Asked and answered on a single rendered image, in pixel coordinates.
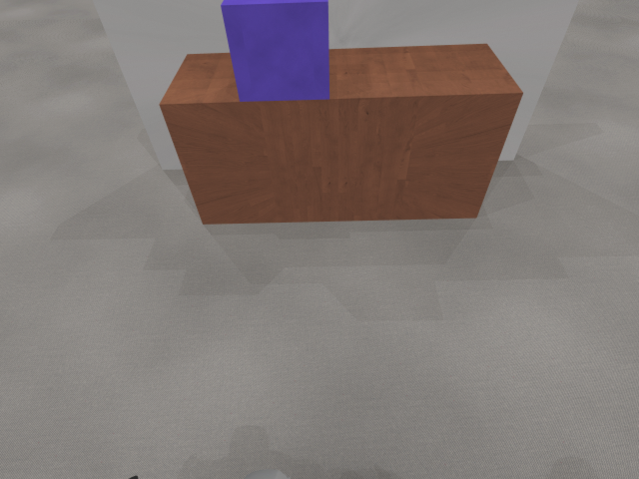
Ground carton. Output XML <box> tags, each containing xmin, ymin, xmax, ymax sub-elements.
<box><xmin>221</xmin><ymin>0</ymin><xmax>329</xmax><ymax>102</ymax></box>

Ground pedestal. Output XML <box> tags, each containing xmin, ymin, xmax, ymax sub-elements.
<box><xmin>159</xmin><ymin>44</ymin><xmax>523</xmax><ymax>225</ymax></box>

